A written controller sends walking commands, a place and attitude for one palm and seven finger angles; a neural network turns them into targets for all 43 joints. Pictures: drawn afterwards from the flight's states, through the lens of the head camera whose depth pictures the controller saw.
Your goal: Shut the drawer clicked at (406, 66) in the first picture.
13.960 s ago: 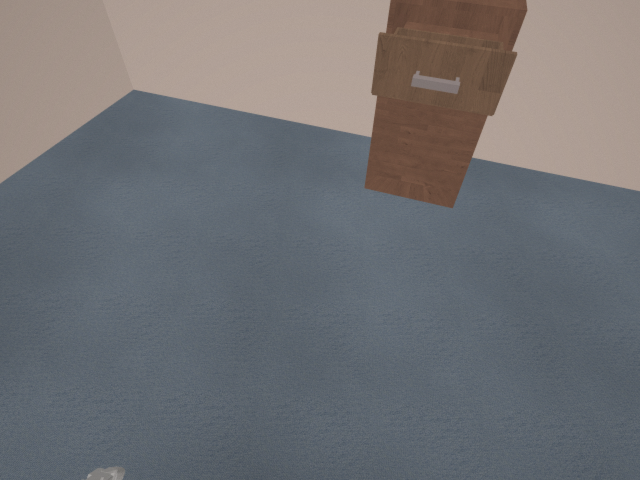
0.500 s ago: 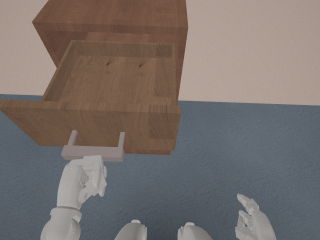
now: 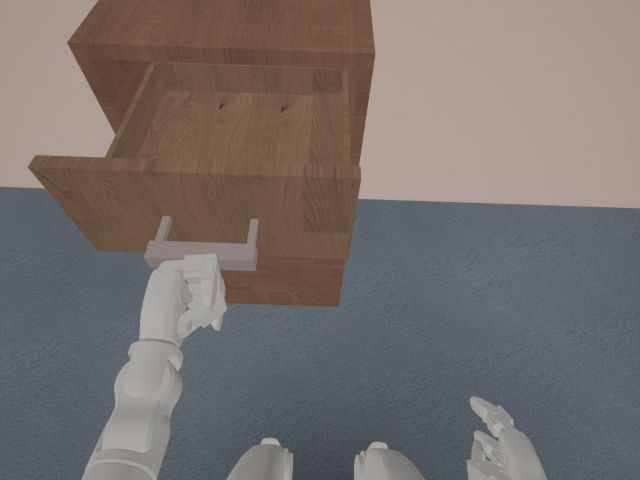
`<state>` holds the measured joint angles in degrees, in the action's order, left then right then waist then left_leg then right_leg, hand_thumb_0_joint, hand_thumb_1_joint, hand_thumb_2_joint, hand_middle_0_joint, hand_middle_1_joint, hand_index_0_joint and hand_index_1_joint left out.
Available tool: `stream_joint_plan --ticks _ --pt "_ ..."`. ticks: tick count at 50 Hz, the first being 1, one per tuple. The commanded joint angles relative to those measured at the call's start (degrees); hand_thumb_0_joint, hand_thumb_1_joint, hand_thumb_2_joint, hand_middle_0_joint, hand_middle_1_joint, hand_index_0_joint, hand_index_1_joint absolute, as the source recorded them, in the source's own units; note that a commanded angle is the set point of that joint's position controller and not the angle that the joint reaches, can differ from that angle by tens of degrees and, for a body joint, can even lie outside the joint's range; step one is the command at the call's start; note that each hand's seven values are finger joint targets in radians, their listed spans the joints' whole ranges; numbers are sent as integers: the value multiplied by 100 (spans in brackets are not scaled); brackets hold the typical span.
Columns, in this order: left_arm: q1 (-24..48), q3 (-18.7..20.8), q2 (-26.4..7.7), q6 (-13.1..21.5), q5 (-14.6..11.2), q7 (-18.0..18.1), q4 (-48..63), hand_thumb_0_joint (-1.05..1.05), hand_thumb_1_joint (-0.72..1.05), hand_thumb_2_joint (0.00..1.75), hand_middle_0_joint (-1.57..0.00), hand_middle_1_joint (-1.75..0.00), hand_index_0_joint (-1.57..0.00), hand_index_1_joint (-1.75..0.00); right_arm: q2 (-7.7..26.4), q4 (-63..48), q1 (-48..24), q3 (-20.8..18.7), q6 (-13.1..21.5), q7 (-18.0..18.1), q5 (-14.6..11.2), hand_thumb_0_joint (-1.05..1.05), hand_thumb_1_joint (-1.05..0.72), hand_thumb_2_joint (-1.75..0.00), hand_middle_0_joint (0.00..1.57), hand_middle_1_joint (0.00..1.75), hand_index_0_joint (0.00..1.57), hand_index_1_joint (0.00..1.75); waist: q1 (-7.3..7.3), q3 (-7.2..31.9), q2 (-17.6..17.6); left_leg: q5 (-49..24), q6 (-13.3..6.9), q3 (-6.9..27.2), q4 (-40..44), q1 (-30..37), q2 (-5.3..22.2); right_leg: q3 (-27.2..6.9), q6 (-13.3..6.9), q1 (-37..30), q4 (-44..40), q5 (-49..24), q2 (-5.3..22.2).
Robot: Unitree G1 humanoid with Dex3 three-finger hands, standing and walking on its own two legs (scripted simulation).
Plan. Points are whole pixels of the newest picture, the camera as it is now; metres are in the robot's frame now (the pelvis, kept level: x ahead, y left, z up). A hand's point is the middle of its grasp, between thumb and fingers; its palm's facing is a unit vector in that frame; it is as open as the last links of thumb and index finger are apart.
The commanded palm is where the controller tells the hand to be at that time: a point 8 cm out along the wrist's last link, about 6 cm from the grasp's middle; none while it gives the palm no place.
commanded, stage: push the drawer shut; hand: left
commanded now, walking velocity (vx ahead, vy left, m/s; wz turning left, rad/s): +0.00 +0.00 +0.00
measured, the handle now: (206, 240) +0.40 +0.16 +0.04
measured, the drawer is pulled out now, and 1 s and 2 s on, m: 0.22 0.09 0.00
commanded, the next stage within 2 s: none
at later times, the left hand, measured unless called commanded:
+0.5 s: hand (232, 255) +0.38 +0.13 +0.04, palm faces +0.00 -1.00 -0.05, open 3.1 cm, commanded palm +0.37 +0.18 +0.05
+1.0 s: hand (241, 219) +0.44 +0.12 +0.04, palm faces +0.02 -1.00 -0.06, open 3.2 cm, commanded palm +0.43 +0.18 +0.05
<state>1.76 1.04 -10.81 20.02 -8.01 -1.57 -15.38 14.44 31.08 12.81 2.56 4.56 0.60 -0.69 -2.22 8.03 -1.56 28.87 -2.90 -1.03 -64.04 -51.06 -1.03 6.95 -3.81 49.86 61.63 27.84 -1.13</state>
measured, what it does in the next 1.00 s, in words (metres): stands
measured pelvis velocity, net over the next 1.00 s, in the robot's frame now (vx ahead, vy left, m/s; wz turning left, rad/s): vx -0.01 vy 0.00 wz -0.02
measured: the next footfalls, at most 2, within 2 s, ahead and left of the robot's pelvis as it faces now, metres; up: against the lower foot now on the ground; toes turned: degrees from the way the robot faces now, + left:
none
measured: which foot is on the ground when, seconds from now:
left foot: down 0.00-1.00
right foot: down 0.00-1.00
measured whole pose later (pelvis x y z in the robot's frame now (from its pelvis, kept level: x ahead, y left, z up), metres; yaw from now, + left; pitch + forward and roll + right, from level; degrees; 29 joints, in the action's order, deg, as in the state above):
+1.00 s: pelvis -0.01 +0.00 +0.00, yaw -1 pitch +19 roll -1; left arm 35.0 10.7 -14.0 26.9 -4.8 0.2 -51.4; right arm 14.9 36.3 16.7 1.5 0.4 -0.7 0.4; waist -6.1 7.1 -1.3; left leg 27.7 -3.0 -2.1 -63.9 -55.8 -0.6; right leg 5.9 -3.9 55.2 62.0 26.4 -1.5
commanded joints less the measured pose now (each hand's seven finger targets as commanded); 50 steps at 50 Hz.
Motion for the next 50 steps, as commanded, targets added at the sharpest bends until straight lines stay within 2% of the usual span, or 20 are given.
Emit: stream_joint_plan --ticks 1,2,3,7,10,13,15,17,20,27,31,33,37,38,40,42,44,46,47,50 --pt "1886 195 -391 459 -59 98 936 0 90 90 -140 -160 -140 -160 770 -682 -126 -339 201 33 -19 0 -90 -90 20 30 20 30 -182 1487 8 -918 120 411 941 783 68 -682 220 -960 -1024 -776 125" --pt "1994 366 -571 476 -37 142 813 0 90 90 -140 -160 -140 -160 801 -644 -108 -353 181 37 -20 0 -90 -90 20 30 20 30 -208 1475 196 -872 103 435 930 728 91 -679 226 -915 -1035 -684 111" --pt "2159 228 -434 487 -15 137 714 0 90 90 -140 -160 -140 -160 786 -639 -119 -348 170 39 -22 0 -90 -90 20 30 20 30 -239 1491 135 -804 99 410 932 743 79 -707 238 -886 -1056 -632 123" --pt "2350 426 -607 538 22 203 571 0 90 90 -140 -160 -140 -160 822 -552 19 -386 123 32 5 0 -90 -90 20 30 20 30 -164 1857 -21 -1223 127 438 944 961 90 -655 208 -1011 -916 -1087 106" --pt "2565 268 -420 558 41 216 461 0 90 90 -140 -160 -140 -160 823 -503 84 -403 72 -3 1 0 -90 -90 20 30 20 30 -199 1916 -42 -1384 163 509 994 1185 125 -576 200 -890 -877 -1193 96" --pt "2934 244 -421 562 80 271 222 0 90 90 -140 -160 -140 -160 839 -439 120 -403 20 -14 6 0 -90 -90 20 30 20 30 -295 1812 -13 -1278 156 526 991 1174 137 -572 216 -737 -905 -1081 83" --pt "3092 251 -403 605 102 297 109 0 90 90 -140 -160 -140 -160 842 -428 145 -406 -10 -19 11 0 -90 -90 20 30 20 30 -285 1832 -38 -1225 162 529 1018 1151 128 -575 209 -748 -905 -1036 84" --pt "3345 431 -602 618 130 342 -123 0 90 90 -140 -160 -140 -160 866 -368 206 -411 -40 -10 16 0 -90 -90 20 30 20 30 -326 1800 37 -1228 145 525 994 1090 127 -579 209 -736 -903 -1053 66" --pt "3592 356 -450 691 135 325 -267 0 90 90 -140 -160 -140 -160 840 -340 258 -417 -69 -27 29 0 -90 -90 20 30 20 30 -310 1976 -92 -1344 167 522 1003 1218 118 -593 206 -753 -876 -1151 64" --pt "3937 488 -552 783 164 343 -568 0 90 90 -140 -160 -140 -160 864 -268 428 -455 -156 -78 56 0 -90 -90 20 30 20 30 -323 2188 -157 -1740 196 527 976 1413 147 -554 191 -730 -799 -1459 29" --pt "4406 564 -595 853 177 358 -938 0 90 90 -140 -160 -140 -160 846 -186 464 -443 -207 -83 51 0 -90 -90 20 30 20 30 -428 1957 -38 -1445 172 468 963 1146 129 -623 220 -716 -885 -1321 35" --pt "4475 730 -741 887 206 371 -1183 0 90 90 -140 -160 -140 -160 864 -157 529 -449 -214 -85 59 0 -90 -90 20 30 20 30 -407 2027 59 -1401 160 468 954 1083 118 -639 217 -746 -866 -1297 19" --pt "4947 731 -796 999 242 353 -1284 0 90 90 -140 -160 -140 -160 868 -114 620 -463 -218 -88 72 0 -90 -90 20 30 20 30 -453 2233 -238 -1513 166 458 915 1201 117 -657 210 -668 -813 -1383 24" --pt "5070 650 -692 1001 242 335 -1388 0 90 90 -140 -160 -140 -160 859 -65 647 -463 -228 -97 75 0 -90 -90 20 30 20 30 -530 2278 -245 -1571 170 484 897 1315 127 -640 219 -579 -813 -1413 16" --pt "5213 831 -857 1016 229 330 -1666 0 90 90 -140 -160 -140 -160 883 -25 677 -466 -248 -92 82 0 -90 -90 20 30 20 30 -534 2173 -18 -1361 152 456 887 1088 114 -677 235 -618 -868 -1263 13" --pt "5581 827 -905 1055 239 307 -1796 0 90 90 -140 -160 -140 -160 882 -9 729 -453 -243 -88 84 0 -90 -90 20 30 20 30 -603 2154 -60 -1263 122 444 875 996 100 -708 237 -607 -868 -1219 8" --pt "5628 1027 -1081 1085 249 304 -1981 0 90 90 -140 -160 -140 -160 890 6 769 -453 -258 -88 96 0 -90 -90 20 30 20 30 -552 2270 -74 -1256 123 419 870 952 85 -734 237 -693 -878 -1224 10" --pt "5940 1011 -1119 1093 262 253 -2255 0 90 90 -140 -160 -140 -160 875 46 807 -433 -269 -76 87 0 -90 -90 20 30 20 30 -657 2142 13 -1098 95 361 819 725 68 -807 255 -733 -944 -1157 21" --pt "6142 1079 -1234 1121 263 226 -2285 0 90 90 -140 -160 -140 -160 892 62 849 -427 -261 -68 103 0 -90 -90 20 30 20 30 -664 2192 -106 -1107 92 377 810 732 65 -812 246 -702 -906 -1165 16" --pt "6215 1355 -1514 1153 240 150 -2580 0 90 90 -140 -160 -140 -160 891 71 935 -408 -277 -65 118 0 -90 -90 20 30 20 30 -604 2368 -59 -1206 82 319 758 577 40 -900 248 -955 -902 -1321 16"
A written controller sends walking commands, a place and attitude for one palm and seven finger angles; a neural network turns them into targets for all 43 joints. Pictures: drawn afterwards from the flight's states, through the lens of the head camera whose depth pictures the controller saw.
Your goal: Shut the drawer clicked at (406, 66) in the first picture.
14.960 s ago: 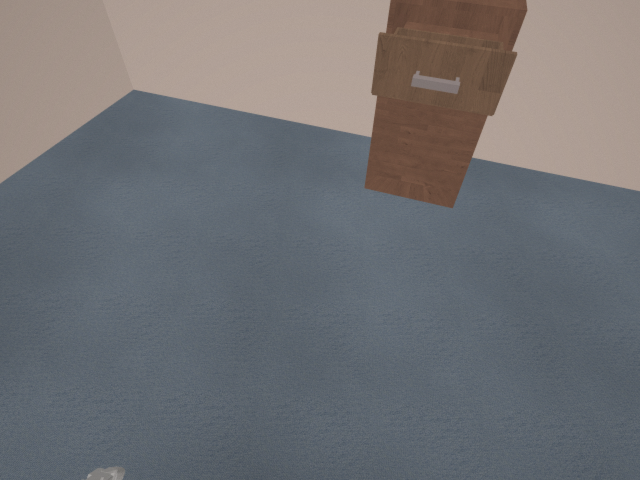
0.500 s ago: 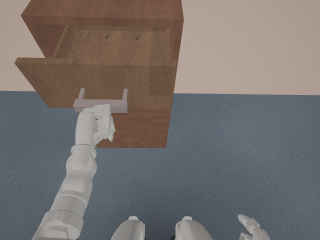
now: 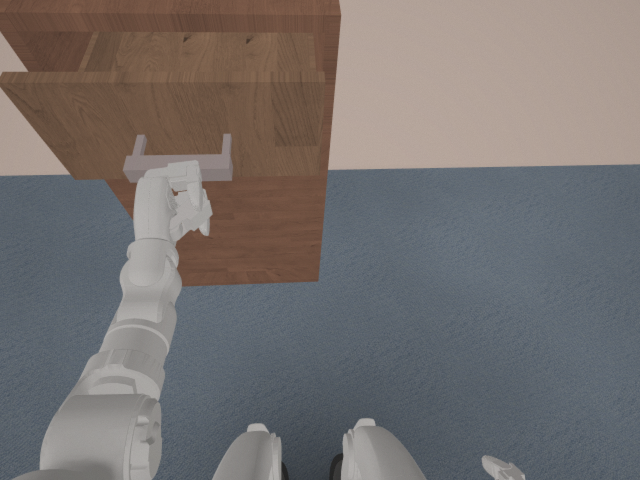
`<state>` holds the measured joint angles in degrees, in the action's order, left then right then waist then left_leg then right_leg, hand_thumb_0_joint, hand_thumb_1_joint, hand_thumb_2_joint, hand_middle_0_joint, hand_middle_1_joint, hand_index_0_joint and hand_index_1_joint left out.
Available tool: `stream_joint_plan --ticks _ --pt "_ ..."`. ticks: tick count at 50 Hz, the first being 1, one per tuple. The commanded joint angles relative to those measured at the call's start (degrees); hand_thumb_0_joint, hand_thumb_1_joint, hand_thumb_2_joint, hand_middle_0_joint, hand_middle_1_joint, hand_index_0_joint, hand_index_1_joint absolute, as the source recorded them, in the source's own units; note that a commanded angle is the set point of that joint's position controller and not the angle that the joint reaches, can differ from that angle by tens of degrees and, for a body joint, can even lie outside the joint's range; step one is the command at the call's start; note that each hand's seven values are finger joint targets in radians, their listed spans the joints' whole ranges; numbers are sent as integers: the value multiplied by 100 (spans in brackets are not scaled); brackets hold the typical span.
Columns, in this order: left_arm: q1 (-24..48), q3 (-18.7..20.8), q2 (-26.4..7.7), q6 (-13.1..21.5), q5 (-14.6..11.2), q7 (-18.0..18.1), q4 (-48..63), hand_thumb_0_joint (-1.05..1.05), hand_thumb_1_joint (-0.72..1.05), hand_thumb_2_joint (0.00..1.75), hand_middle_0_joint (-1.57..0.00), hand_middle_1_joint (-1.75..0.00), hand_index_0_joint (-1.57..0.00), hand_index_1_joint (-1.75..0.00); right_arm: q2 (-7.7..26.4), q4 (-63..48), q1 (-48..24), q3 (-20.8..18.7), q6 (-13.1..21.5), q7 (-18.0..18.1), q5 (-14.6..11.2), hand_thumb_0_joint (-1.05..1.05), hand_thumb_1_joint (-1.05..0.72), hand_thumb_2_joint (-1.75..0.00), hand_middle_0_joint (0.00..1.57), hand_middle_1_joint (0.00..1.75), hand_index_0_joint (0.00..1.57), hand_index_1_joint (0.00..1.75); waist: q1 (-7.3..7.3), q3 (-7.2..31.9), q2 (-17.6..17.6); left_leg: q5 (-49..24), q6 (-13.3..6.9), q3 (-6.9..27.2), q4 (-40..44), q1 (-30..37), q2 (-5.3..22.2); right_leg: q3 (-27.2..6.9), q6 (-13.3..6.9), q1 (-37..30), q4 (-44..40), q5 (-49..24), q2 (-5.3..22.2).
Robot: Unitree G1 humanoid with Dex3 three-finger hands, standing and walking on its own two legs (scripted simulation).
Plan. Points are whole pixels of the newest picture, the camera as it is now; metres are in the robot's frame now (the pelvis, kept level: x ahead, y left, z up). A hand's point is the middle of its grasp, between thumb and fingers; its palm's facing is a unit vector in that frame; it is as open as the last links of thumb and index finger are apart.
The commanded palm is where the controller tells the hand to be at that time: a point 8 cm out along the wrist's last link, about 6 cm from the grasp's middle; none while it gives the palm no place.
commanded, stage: push the drawer shut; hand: left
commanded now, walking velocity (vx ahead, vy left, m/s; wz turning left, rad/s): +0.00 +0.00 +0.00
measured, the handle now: (182, 155) +0.53 +0.17 +0.05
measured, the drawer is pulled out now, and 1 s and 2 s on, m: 0.09 0.00 0.00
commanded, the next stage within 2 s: pull the fist back off the drawer in 1.02 s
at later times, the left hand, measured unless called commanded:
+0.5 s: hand (207, 170) +0.50 +0.14 +0.05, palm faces +0.05 -1.00 -0.05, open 3.3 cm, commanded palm +0.49 +0.19 +0.05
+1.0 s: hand (200, 146) +0.55 +0.15 +0.05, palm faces +0.03 -1.00 -0.04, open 3.1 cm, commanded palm +0.55 +0.18 +0.05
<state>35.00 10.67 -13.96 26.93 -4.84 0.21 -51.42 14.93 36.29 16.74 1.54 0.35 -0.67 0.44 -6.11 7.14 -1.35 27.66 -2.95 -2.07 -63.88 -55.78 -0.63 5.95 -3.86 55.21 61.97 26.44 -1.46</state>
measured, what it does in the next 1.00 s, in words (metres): stands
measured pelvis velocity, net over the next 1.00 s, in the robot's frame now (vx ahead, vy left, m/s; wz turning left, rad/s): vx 0.00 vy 0.01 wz -0.03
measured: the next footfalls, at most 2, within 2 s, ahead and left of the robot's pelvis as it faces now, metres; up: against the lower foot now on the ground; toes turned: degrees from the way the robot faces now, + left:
none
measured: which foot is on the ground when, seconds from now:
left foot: down 0.00-1.00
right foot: down 0.00-1.00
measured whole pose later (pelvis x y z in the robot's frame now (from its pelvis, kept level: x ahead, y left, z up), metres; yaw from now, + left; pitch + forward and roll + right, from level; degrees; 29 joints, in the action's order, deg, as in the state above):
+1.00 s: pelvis +0.00 +0.01 -0.01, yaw -2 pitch +26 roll -4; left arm 58.2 21.1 -26.6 26.8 0.5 -3.4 -72.7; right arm 15.4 36.9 22.8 3.5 -3.1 -2.1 2.9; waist -12.6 6.9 -2.4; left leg 28.6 -3.8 -1.0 -67.9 -65.4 0.6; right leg 7.0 -3.1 63.4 63.0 25.8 -2.7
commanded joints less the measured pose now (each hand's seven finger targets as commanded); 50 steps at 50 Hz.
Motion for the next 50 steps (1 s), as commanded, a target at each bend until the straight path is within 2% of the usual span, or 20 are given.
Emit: stream_joint_plan --ticks 1,3,4,6,8,10,13,17,18,24,26,28,31,33,34,35,40,46,49,50 --pt "2914 399 -1184 459 -75 -60 913 0 90 90 -140 -160 -140 -160 836 -455 567 -307 137 59 6 0 -90 -90 20 30 20 30 -243 2503 -55 -1090 79 398 713 1011 1 -813 261 -1500 -939 -1210 50" --pt "3129 424 -1189 486 -103 -122 773 0 90 90 -140 -160 -140 -160 845 -414 640 -305 133 52 25 0 -90 -90 20 30 20 30 -301 2526 -141 -1219 77 434 695 1099 14 -774 255 -1398 -890 -1325 33" --pt "3127 588 -1393 507 -116 -138 753 0 90 90 -140 -160 -140 -160 868 -410 673 -309 125 46 26 0 -90 -90 20 30 20 30 -232 2591 -131 -1232 83 415 675 1023 12 -805 253 -1495 -881 -1347 40" --pt "3158 592 -1393 541 -112 -178 767 0 90 90 -140 -160 -140 -160 858 -431 714 -313 104 24 39 0 -90 -90 20 30 20 30 -225 2774 -253 -1365 91 408 673 1113 14 -802 249 -1549 -853 -1480 38" --pt "3270 488 -1253 526 -107 -199 587 0 90 90 -140 -160 -140 -160 857 -403 770 -314 79 -2 42 0 -90 -90 20 30 20 30 -334 2695 -225 -1381 79 415 640 1148 30 -773 264 -1379 -861 -1479 14" --pt "3412 587 -1426 546 -69 -199 474 0 90 90 -140 -160 -140 -160 875 -383 836 -315 47 -15 48 0 -90 -90 20 30 20 30 -330 2578 -264 -1314 76 412 635 1018 31 -811 256 -1375 -875 -1410 11" --pt "3575 782 -1658 592 -19 -182 467 0 90 90 -140 -160 -140 -160 901 -373 931 -326 17 -23 74 0 -90 -90 20 30 20 30 -323 2835 -308 -1426 68 409 597 1046 33 -821 261 -1457 -826 -1530 7" --pt "3808 803 -1748 589 20 -193 212 0 90 90 -140 -160 -140 -160 915 -320 1027 -315 -36 -29 84 0 -90 -90 20 30 20 30 -436 2597 -195 -1345 55 445 581 940 57 -807 263 -1302 -847 -1423 -18" --pt "3916 658 -1599 582 53 -206 124 0 90 90 -140 -160 -140 -160 908 -314 1035 -306 -48 -37 81 0 -90 -90 20 30 20 30 -505 2532 -263 -1274 59 459 597 967 57 -779 267 -1169 -859 -1329 -25" --pt "4503 889 -2021 560 175 -170 -109 0 90 90 -140 -160 -140 -160 983 -262 1201 -291 -95 -32 132 0 -90 -90 20 30 20 30 -609 2771 -481 -1291 45 503 476 976 68 -774 262 -982 -807 -1226 -41" --pt "4655 988 -2180 514 180 -173 -231 0 90 90 -140 -160 -140 -160 1003 -247 1256 -275 -112 -23 145 0 -90 -90 20 30 20 30 -676 2677 -371 -1270 27 513 447 849 82 -790 273 -991 -832 -1197 -50" --pt "4739 1078 -2314 523 199 -201 -159 0 90 90 -140 -160 -140 -160 1019 -268 1286 -275 -115 -32 159 0 -90 -90 20 30 20 30 -611 3050 -687 -1452 52 527 408 1068 78 -772 249 -984 -760 -1322 -55" --pt "4745 1243 -2529 462 178 -229 -273 0 90 90 -140 -160 -140 -160 1030 -290 1332 -252 -148 -30 168 0 -90 -90 20 30 20 30 -613 3020 -575 -1530 42 513 377 918 94 -797 255 -1126 -768 -1426 -74" --pt "4748 1115 -2339 426 184 -260 -397 0 90 90 -140 -160 -140 -160 1028 -282 1384 -241 -168 -55 173 0 -90 -90 20 30 20 30 -677 2966 -659 -1639 49 559 386 1045 115 -717 248 -918 -735 -1465 -96" --pt "4812 1276 -2591 406 202 -242 -471 0 90 90 -140 -160 -140 -160 1065 -254 1402 -240 -193 -51 182 0 -90 -90 20 30 20 30 -685 2910 -586 -1570 43 552 352 933 131 -735 256 -913 -748 -1395 -95" --pt "4982 1135 -2515 403 233 -255 -410 0 90 90 -140 -160 -140 -160 1050 -262 1424 -225 -202 -57 181 0 -90 -90 20 30 20 30 -750 2881 -684 -1587 48 574 374 974 134 -723 255 -861 -741 -1397 -101" --pt "5014 1397 -2797 361 284 -227 -511 0 90 90 -140 -160 -140 -160 1092 -260 1551 -232 -273 -78 219 0 -90 -90 20 30 20 30 -732 3077 -700 -1798 52 602 328 1073 162 -677 257 -846 -700 -1520 -124" --pt "5778 1082 -2553 341 372 -142 -597 0 90 90 -140 -160 -140 -160 1119 -116 1656 -229 -315 -93 246 0 -90 -90 20 30 20 30 -1027 2782 -875 -1587 75 784 335 1288 218 -558 261 -160 -743 -1067 -145" --pt "6136 1247 -2900 331 432 -74 -763 0 90 90 -140 -160 -140 -160 1194 -56 1729 -201 -288 -52 271 0 -90 -90 20 30 20 30 -1120 2690 -828 -1394 72 870 330 1158 225 -518 252 8 -713 -844 -150" --pt "6273 994 -2657 338 464 -86 -710 0 90 90 -140 -160 -140 -160 1170 -73 1708 -195 -273 -56 266 0 -90 -90 20 30 20 30 -1172 2795 -1028 -1365 80 897 334 1287 212 -524 249 132 -710 -798 -145"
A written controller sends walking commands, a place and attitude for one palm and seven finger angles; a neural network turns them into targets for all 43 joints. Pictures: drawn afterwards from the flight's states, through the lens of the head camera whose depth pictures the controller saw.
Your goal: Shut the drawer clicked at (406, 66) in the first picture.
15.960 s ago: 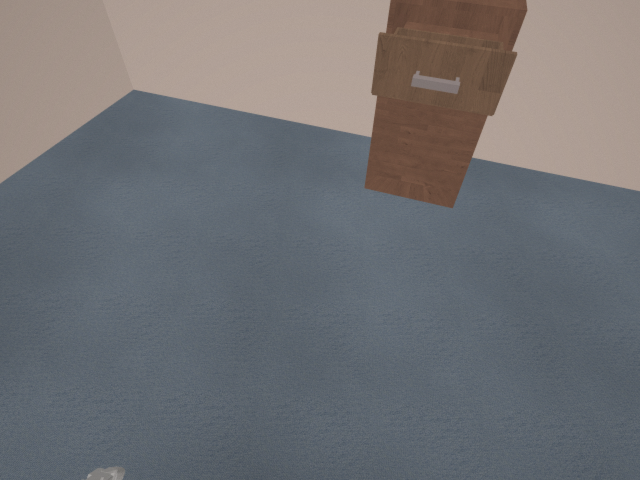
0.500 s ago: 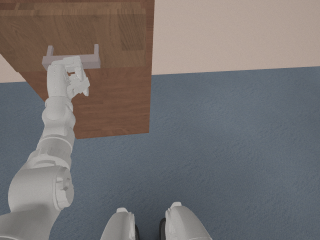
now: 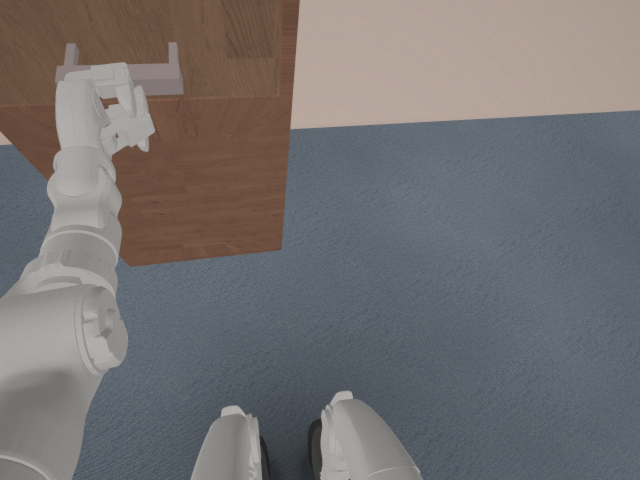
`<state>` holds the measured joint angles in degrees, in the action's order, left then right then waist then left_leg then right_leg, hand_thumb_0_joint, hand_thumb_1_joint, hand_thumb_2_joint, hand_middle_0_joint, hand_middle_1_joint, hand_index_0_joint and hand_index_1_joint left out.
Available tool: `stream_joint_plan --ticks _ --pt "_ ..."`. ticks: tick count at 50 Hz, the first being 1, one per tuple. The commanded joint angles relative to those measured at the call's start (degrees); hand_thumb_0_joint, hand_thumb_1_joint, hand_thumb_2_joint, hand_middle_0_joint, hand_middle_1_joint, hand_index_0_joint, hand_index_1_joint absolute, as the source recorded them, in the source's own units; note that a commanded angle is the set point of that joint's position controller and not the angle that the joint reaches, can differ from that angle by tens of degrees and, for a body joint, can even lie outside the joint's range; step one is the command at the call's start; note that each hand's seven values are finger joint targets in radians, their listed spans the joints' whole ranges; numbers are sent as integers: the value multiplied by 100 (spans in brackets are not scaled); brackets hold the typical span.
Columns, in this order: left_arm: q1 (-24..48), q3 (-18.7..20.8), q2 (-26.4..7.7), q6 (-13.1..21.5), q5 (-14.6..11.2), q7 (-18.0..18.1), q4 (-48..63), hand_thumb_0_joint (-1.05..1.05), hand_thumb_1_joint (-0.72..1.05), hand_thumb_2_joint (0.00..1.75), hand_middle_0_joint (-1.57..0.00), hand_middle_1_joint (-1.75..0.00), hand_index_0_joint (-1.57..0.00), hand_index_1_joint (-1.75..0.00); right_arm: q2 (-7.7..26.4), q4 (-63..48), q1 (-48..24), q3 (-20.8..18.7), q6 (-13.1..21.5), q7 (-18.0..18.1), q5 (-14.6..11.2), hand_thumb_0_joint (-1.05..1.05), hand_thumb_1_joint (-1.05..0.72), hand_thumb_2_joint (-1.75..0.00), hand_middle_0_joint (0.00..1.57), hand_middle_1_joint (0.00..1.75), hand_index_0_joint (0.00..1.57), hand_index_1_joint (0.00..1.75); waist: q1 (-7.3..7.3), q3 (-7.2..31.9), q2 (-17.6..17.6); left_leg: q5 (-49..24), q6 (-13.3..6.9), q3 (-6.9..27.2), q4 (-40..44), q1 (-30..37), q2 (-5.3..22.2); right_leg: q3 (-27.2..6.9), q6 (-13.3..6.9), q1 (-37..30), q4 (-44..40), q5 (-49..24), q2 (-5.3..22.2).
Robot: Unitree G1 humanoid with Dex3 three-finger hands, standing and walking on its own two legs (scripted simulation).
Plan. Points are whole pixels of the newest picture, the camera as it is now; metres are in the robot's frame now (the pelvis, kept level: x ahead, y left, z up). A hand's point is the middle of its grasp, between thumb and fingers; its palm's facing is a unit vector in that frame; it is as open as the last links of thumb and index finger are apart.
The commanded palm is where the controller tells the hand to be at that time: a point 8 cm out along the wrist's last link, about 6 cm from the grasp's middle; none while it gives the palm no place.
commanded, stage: push the drawer shut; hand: left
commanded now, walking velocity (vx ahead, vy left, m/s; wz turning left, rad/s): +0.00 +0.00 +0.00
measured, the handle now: (123, 66) +0.62 +0.18 +0.06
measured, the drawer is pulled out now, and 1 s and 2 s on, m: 0.00 0.00 0.00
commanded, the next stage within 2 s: pull the fist back off the drawer in 0.02 s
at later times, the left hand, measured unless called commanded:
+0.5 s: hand (143, 117) +0.54 +0.15 +0.06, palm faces +0.06 -1.00 -0.03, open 3.0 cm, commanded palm +0.51 +0.18 +0.06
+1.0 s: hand (146, 135) +0.51 +0.15 +0.07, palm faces +0.07 -1.00 -0.03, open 3.3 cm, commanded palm +0.45 +0.19 +0.08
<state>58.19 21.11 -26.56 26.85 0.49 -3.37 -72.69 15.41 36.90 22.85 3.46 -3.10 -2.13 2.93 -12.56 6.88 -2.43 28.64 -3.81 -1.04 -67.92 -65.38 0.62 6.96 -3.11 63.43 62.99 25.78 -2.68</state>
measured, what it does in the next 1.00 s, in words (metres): stands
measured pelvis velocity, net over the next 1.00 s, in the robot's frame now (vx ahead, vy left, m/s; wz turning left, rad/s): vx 0.03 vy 0.00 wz -0.01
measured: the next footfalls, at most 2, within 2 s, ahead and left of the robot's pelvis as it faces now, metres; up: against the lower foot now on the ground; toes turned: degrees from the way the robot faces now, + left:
none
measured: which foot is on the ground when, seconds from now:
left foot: down 0.00-1.00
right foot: down 0.00-1.00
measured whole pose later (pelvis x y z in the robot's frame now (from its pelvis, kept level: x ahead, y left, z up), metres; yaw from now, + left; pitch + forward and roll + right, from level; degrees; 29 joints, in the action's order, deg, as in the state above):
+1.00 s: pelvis +0.03 +0.00 +0.02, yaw +0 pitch +23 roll -3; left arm 41.0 15.5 -16.6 27.1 -3.3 -0.1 -54.0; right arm 14.6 34.7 18.7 0.7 -5.1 -3.4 1.6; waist -8.1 8.2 -1.9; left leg 29.9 -3.9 -2.5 -63.5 -56.9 0.2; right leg 4.9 -2.6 56.0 59.7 27.1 -2.8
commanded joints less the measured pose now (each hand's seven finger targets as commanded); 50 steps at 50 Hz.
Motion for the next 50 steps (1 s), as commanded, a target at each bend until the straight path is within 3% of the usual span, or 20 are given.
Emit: stream_joint_plan --ticks 1,3,4,6,9,12,19,20,23,24,26,28,30,32,36,42,44,46,48,50 --pt "4074 -136 -1285 341 -61 284 1385 0 90 90 -140 -160 -140 -160 1120 -104 1105 -389 95 88 31 0 -90 -90 20 30 20 30 -565 2823 -998 -1376 174 848 731 2314 98 -597 165 -525 -792 -643 -24" --pt "4235 -192 -1282 317 -53 311 1247 0 90 90 -140 -160 -140 -160 1162 -50 1132 -379 132 93 37 0 -90 -90 20 30 20 30 -662 2769 -1064 -1230 198 954 753 2411 111 -549 160 -256 -766 -527 -25" --pt "4385 -42 -1521 323 -65 340 1352 0 90 90 -140 -160 -140 -160 1199 -37 1133 -367 149 117 46 0 -90 -90 20 30 20 30 -673 2823 -1038 -1170 191 961 732 2365 125 -553 164 -259 -749 -489 -22" --pt "4479 -212 -1395 270 -66 328 1260 0 90 90 -140 -160 -140 -160 1190 -26 1114 -334 199 128 40 0 -90 -90 20 30 20 30 -726 2827 -1119 -999 181 973 749 2305 116 -564 163 -223 -768 -385 -16" --pt "4538 -375 -1183 238 -57 307 1284 0 90 90 -140 -160 -140 -160 1203 -40 1112 -341 231 108 56 0 -90 -90 20 30 20 30 -721 2924 -1329 -944 230 1157 805 2565 144 -498 140 25 -691 -368 -1" --pt "4376 -267 -1205 175 -70 337 1135 0 90 90 -140 -160 -140 -160 1238 -60 1131 -342 250 78 76 0 -90 -90 20 30 20 30 -669 2899 -1265 -803 232 1246 842 2569 156 -476 134 84 -669 -319 12" --pt "3791 -219 -1130 153 -92 332 1295 0 90 90 -140 -160 -140 -160 1224 -182 1061 -363 216 -3 52 0 -90 -90 20 30 20 30 -402 2991 -1191 -761 263 1218 942 2591 164 -478 117 -179 -698 -303 9" --pt "3738 -325 -982 139 -101 331 1264 0 90 90 -140 -160 -140 -160 1210 -186 1041 -363 214 -13 43 0 -90 -90 20 30 20 30 -446 2863 -1095 -655 250 1231 970 2562 180 -475 127 -140 -721 -264 8" --pt "3284 -14 -1266 202 -122 357 1520 0 90 90 -140 -160 -140 -160 1194 -272 1036 -364 178 -24 39 0 -90 -90 20 30 20 30 -190 3085 -1114 -1101 260 1048 969 2585 135 -490 99 -555 -728 -447 -11" --pt "3089 -68 -1112 207 -154 343 1559 0 90 90 -140 -160 -140 -160 1159 -304 1011 -383 163 -43 29 0 -90 -90 20 30 20 30 -174 3147 -1017 -1176 248 976 945 2591 128 -507 110 -666 -767 -500 -18" --pt "2701 108 -1270 220 -179 348 1586 0 90 90 -140 -160 -140 -160 1134 -347 980 -384 114 -39 5 0 -90 -90 20 30 20 30 -79 2980 -751 -1272 215 814 944 2324 108 -561 115 -1021 -841 -595 -33" --pt "2343 -8 -1068 285 -185 311 1826 0 90 90 -140 -160 -140 -160 1090 -423 955 -392 71 -61 -12 0 -90 -90 20 30 20 30 38 3054 -887 -1588 251 794 1011 2562 120 -528 102 -1112 -814 -812 -48" --pt "1871 14 -980 327 -227 306 2035 0 90 90 -140 -160 -140 -160 1056 -480 921 -439 16 -85 -32 0 -90 -90 20 30 20 30 167 3135 -726 -1807 259 719 1029 2654 120 -537 98 -1351 -842 -1024 -54" --pt "1488 -149 -662 285 -290 278 1947 0 90 90 -140 -160 -140 -160 1022 -503 901 -458 -34 -100 -59 0 -90 -90 20 30 20 30 128 2872 -514 -1900 247 680 1080 2615 122 -517 107 -1417 -879 -1176 -70" --pt "868 -260 -327 308 -445 264 2497 0 90 90 -140 -160 -140 -160 958 -588 801 -527 -102 -112 -121 0 -90 -90 20 30 20 30 283 2898 -402 -2240 253 553 1144 2746 97 -549 123 -1750 -939 -1570 -70" --pt "1266 -663 106 516 -434 327 2805 0 90 90 -140 -160 -140 -160 888 -398 713 -585 -105 -84 -123 0 -90 -90 20 30 20 30 95 2600 -416 -2718 302 624 1046 3102 130 -512 145 -1394 -849 -1821 -47" --pt "1286 -613 51 541 -396 359 2625 0 90 90 -140 -160 -140 -160 900 -318 692 -602 -109 -71 -116 0 -90 -90 20 30 20 30 132 2614 -513 -2802 339 635 1019 3125 113 -511 142 -1351 -813 -1838 -31" --pt "1137 -524 1 579 -391 384 2755 0 90 90 -140 -160 -140 -160 883 -341 657 -621 -111 -70 -99 0 -90 -90 20 30 20 30 257 2923 -651 -3100 366 603 982 3299 92 -522 134 -1491 -775 -2008 -25" --pt "213 -265 -283 545 -471 370 3468 0 90 90 -140 -160 -140 -160 892 -569 604 -648 -132 -87 -145 0 -90 -90 20 30 20 30 640 3682 -792 -4042 447 601 1096 3887 120 -530 117 -2060 -791 -2510 -25" --pt "-621 -608 130 334 -611 282 4217 0 90 90 -140 -160 -140 -160 781 -783 455 -654 -140 -120 -250 0 -90 -90 20 30 20 30 758 3767 -779 -4506 443 515 1272 4169 132 -544 140 -2603 -1011 -2967 -33"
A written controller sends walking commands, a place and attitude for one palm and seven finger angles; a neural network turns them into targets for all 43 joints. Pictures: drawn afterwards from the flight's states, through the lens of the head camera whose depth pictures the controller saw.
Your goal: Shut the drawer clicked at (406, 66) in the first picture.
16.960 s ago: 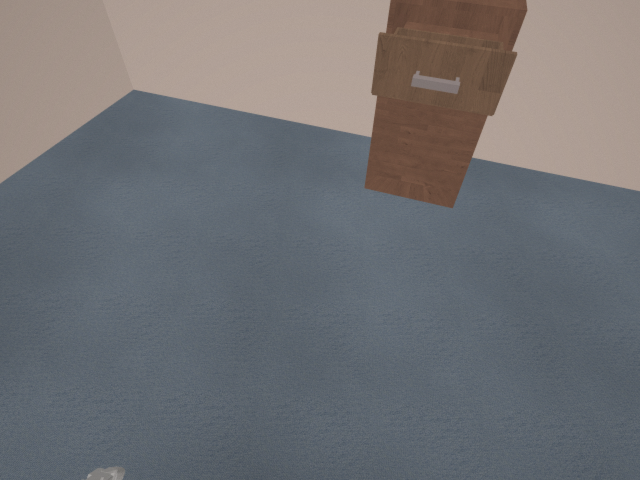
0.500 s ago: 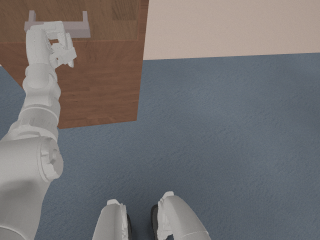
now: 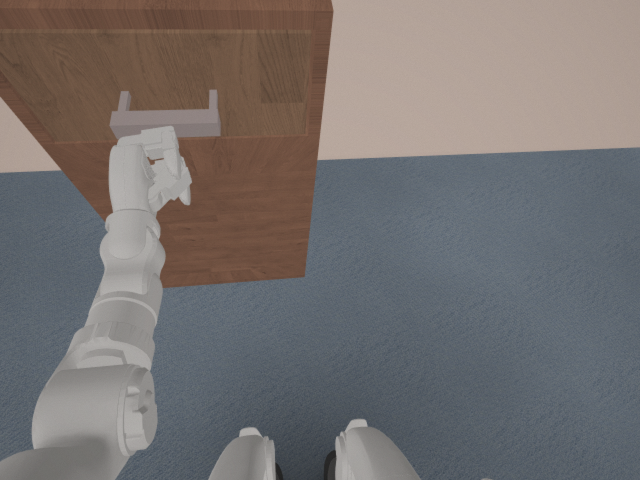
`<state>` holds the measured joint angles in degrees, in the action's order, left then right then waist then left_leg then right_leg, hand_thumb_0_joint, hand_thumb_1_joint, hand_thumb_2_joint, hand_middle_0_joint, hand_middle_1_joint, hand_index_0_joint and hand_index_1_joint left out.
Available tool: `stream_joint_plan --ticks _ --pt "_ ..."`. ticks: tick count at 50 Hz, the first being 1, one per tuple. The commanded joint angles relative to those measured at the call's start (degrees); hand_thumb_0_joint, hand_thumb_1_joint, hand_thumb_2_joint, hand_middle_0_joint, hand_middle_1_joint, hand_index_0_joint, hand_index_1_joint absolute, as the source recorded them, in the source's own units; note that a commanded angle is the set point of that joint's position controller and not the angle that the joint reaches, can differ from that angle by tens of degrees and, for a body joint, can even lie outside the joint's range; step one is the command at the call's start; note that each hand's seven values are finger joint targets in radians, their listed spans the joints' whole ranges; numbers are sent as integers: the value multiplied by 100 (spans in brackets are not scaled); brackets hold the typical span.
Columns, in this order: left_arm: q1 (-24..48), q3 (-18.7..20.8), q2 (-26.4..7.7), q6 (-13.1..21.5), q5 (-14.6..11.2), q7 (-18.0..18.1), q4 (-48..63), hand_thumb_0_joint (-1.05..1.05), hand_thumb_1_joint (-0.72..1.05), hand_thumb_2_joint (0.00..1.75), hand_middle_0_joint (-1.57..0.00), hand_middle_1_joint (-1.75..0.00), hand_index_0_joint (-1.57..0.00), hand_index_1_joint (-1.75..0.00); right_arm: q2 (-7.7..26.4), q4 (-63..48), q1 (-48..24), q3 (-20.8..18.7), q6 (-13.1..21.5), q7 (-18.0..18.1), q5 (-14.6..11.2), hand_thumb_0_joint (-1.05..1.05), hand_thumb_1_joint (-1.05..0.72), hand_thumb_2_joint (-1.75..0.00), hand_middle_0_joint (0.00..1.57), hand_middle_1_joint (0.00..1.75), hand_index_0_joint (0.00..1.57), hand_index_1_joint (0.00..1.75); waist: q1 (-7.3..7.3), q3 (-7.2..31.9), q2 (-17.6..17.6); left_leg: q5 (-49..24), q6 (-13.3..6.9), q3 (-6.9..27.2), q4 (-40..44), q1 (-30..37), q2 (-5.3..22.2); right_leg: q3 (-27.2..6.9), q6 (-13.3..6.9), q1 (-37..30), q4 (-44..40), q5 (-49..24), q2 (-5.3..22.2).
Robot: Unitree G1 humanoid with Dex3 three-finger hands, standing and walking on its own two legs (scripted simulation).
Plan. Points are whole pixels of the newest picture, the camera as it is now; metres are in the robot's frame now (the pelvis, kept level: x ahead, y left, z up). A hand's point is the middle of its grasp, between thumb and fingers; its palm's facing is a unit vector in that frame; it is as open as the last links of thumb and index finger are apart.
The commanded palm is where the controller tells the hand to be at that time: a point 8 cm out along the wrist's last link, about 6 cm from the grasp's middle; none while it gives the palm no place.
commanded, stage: draw the hand back to the body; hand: left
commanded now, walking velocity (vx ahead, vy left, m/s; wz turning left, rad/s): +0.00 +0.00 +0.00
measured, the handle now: (168, 111) +0.59 +0.18 +0.04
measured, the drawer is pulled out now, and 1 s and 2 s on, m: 0.00 0.00 0.00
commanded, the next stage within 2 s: step back with the hand held close in 1.30 s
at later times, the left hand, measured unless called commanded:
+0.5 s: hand (106, 258) +0.33 +0.18 +0.14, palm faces +0.10 -0.98 -0.15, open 3.3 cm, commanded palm +0.29 +0.23 +0.15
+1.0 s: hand out of the picture +0.22 +0.22 +0.22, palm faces +0.36 -0.86 -0.36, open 3.3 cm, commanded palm +0.16 +0.26 +0.24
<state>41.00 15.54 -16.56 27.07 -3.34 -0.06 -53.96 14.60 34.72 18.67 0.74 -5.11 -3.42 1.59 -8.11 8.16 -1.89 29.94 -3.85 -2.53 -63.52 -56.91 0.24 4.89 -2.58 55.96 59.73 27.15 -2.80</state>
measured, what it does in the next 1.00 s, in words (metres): rises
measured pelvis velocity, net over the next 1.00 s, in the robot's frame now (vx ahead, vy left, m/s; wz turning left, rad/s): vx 0.02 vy -0.02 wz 0.04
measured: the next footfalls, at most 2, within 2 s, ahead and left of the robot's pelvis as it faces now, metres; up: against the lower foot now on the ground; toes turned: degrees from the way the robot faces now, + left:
none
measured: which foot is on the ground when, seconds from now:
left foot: down 0.00-1.00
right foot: down 0.00-1.00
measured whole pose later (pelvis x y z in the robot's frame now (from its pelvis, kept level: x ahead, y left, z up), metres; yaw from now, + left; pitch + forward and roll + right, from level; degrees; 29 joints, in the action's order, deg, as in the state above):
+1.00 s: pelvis +0.02 -0.02 +0.09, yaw +2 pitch -4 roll +0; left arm -23.4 11.7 -18.6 3.1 -4.3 5.1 18.3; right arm 13.8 34.2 10.4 3.0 2.2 3.1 -0.5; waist 2.9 -0.9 -4.1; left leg 14.9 -2.6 -1.6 -23.2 -4.3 -1.9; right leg 3.6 -3.1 4.0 21.7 13.8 -2.6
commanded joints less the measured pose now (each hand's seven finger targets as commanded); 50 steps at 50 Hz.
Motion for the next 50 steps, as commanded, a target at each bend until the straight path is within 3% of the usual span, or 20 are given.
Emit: stream_joint_plan --ticks 1,3,5,7,12,16,17,18,21,22,23,24,26,27,31,36,38,40,42,50 --pt "600 -56 -841 161 -313 -70 2641 0 90 90 -140 -160 -140 -160 851 -664 827 -384 56 7 -173 0 -90 -90 20 30 20 30 390 3547 -639 -4685 411 625 952 3271 169 -336 90 -2168 -805 -3286 -20" --pt "-127 -103 -719 -210 -462 -114 2739 0 90 90 -140 -160 -140 -160 839 -757 727 -364 63 46 -272 0 -90 -90 20 30 20 30 356 2932 -18 -4298 282 497 1171 2826 142 -366 128 -2591 -1020 -3568 -18" --pt "-391 0 -862 -423 -539 -109 3105 0 90 90 -140 -160 -140 -160 839 -852 548 -338 85 127 -333 0 -90 -90 20 30 20 30 374 2455 349 -3417 187 320 1399 2312 48 -461 160 -3106 -1231 -3576 25" --pt "-346 20 -937 -465 -577 -95 3533 0 90 90 -140 -160 -140 -160 826 -890 385 -301 168 218 -367 0 -90 -90 20 30 20 30 383 2121 144 -2964 178 259 1569 2287 2 -512 143 -3241 -1377 -3379 66" --pt "-781 -519 -475 -333 -725 -359 4444 0 90 90 -140 -160 -140 -160 730 -870 95 -270 484 311 -400 0 -90 -90 20 30 20 30 343 1929 -366 -3188 197 339 1784 3110 14 -472 112 -3212 -1626 -3219 83" --pt "-1634 -433 -539 -699 -888 -644 4272 0 90 90 -140 -160 -140 -160 793 -932 -209 -235 635 388 -457 0 -90 -90 20 30 20 30 453 1312 87 -2464 189 356 2097 2953 -15 -432 134 -3308 -1948 -2725 125" --pt "-1626 -420 -596 -786 -938 -702 4376 0 90 90 -140 -160 -140 -160 803 -977 -298 -209 671 407 -480 0 -90 -90 20 30 20 30 468 1219 25 -2310 176 356 2179 2958 -40 -459 122 -3376 -2025 -2606 143" --pt "-1702 -354 -650 -877 -961 -736 4518 0 90 90 -140 -160 -140 -160 790 -1026 -388 -186 708 429 -485 0 -90 -90 20 30 20 30 532 1210 -83 -2284 176 357 2262 3001 -54 -448 109 -3479 -2050 -2579 162" --pt "-2040 -175 -770 -1060 -1099 -797 4975 0 90 90 -140 -160 -140 -160 755 -1167 -657 -137 851 496 -509 0 -90 -90 20 30 20 30 659 1119 145 -2085 155 340 2432 3038 -79 -497 129 -3790 -2262 -2440 207" --pt "-2262 -392 -1353 -1267 -467 -309 5380 0 90 90 -140 -160 -140 -160 693 -1181 -998 -159 691 587 -505 0 -90 -90 20 30 20 30 841 1168 83 -2028 140 339 2747 3411 -61 -771 71 -4079 -2587 -2142 384" --pt "-2343 -583 -1013 -1414 -403 -61 5676 0 90 90 -140 -160 -140 -160 594 -1285 -1136 -102 663 649 -501 0 -90 -90 20 30 20 30 756 808 16 -1923 138 324 2932 3535 -56 -758 108 -4053 -2811 -2015 383" --pt "-2503 -660 -945 -1543 -329 114 5771 0 90 90 -140 -160 -140 -160 608 -1251 -1200 -81 657 688 -490 0 -90 -90 20 30 20 30 786 645 -108 -1864 139 328 3065 3669 -37 -752 101 -4138 -2931 -1925 400" --pt "-2820 -527 -1063 -1731 -244 362 5953 0 90 90 -140 -160 -140 -160 600 -1180 -1275 -39 639 766 -468 0 -90 -90 20 30 20 30 817 464 75 -1957 123 342 3269 3893 1 -727 113 -4352 -3142 -1999 399" --pt "-2953 -469 -1127 -1807 -229 419 5981 0 90 90 -140 -160 -140 -160 623 -1135 -1320 -22 634 801 -444 0 -90 -90 20 30 20 30 837 333 301 -1977 106 363 3387 3936 3 -702 116 -4464 -3259 -1992 377" --pt "-3265 -547 -971 -1956 -126 544 6603 0 90 90 -140 -160 -140 -160 563 -1066 -1455 31 704 842 -400 0 -90 -90 20 30 20 30 868 225 -171 -2312 121 372 3782 4686 11 -607 81 -4698 -3544 -2227 365" --pt "-4164 -521 -862 -2065 -112 570 7207 0 90 90 -140 -160 -140 -160 541 -1006 -1562 47 820 789 -317 0 -90 -90 20 30 20 30 933 -90 -49 -2664 127 377 4089 5093 33 -548 77 -4958 -3851 -2495 337" --pt "-4522 -311 -986 -2071 -121 576 7363 0 90 90 -140 -160 -140 -160 548 -979 -1565 27 852 770 -282 0 -90 -90 20 30 20 30 973 -203 83 -2734 128 382 4188 5109 29 -545 70 -5089 -3962 -2550 320" --pt "-4733 -210 -1008 -2053 -111 580 7678 0 90 90 -140 -160 -140 -160 529 -977 -1593 22 883 746 -268 0 -90 -90 20 30 20 30 994 -212 -120 -2858 152 384 4237 5218 34 -527 58 -5159 -3996 -2627 323" --pt "-5009 -72 -1096 -2048 -106 583 7875 0 90 90 -140 -160 -140 -160 535 -954 -1617 3 926 734 -238 0 -90 -90 20 30 20 30 1024 -333 0 -2905 151 377 4265 5234 24 -523 62 -5170 -4087 -2645 299" --pt "-6171 382 -1210 -1945 -152 621 8893 0 90 90 -140 -160 -140 -160 492 -981 -1583 -55 1115 681 -206 0 -90 -90 20 30 20 30 1104 -332 -145 -3164 150 384 4215 5311 49 -529 73 -5303 -4100 -2860 351"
